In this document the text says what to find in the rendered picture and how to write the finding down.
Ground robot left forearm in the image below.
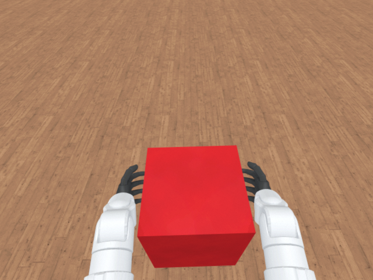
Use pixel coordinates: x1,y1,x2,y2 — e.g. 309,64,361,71
84,192,136,280

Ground robot right forearm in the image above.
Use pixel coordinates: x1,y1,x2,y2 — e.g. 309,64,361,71
254,189,316,280

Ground robot right hand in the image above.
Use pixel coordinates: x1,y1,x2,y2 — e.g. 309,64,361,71
242,162,271,203

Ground carton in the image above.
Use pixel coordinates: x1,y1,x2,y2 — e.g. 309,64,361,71
137,145,256,268

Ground robot left hand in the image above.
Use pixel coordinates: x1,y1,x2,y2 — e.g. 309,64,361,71
116,164,145,204

